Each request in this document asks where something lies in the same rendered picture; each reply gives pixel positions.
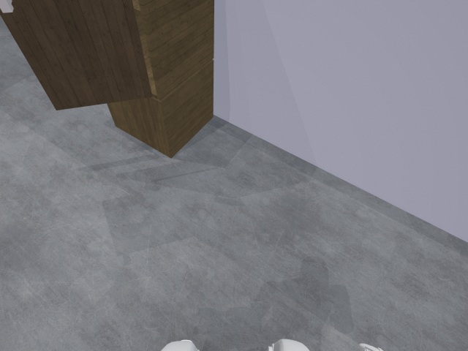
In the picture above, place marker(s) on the cupboard door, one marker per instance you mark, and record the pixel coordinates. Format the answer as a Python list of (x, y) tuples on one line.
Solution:
[(83, 52)]

